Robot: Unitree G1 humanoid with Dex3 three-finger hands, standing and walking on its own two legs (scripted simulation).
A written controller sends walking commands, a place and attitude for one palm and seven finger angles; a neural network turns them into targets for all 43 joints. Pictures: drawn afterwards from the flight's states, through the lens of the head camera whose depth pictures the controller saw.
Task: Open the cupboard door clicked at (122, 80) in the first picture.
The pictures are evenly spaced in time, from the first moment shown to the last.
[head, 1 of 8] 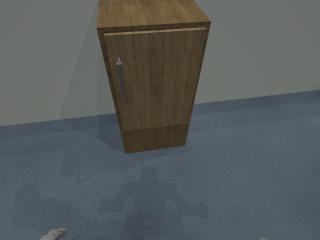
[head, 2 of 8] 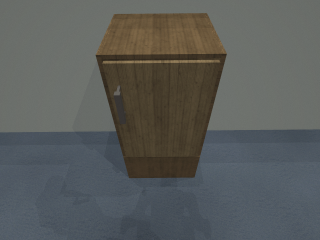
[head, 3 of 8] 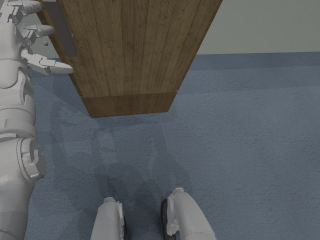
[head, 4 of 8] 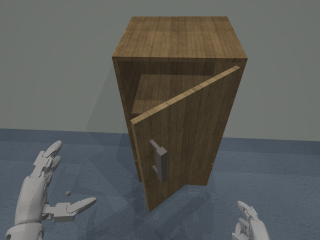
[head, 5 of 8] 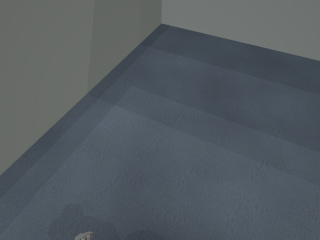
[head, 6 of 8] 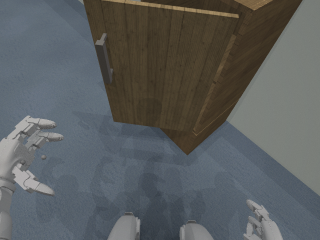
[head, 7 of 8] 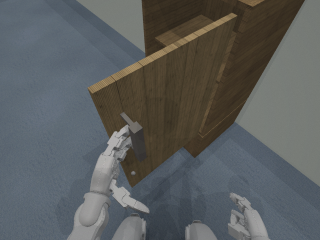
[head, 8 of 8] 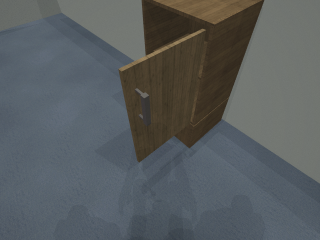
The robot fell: no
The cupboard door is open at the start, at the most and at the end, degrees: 0 89 89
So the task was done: yes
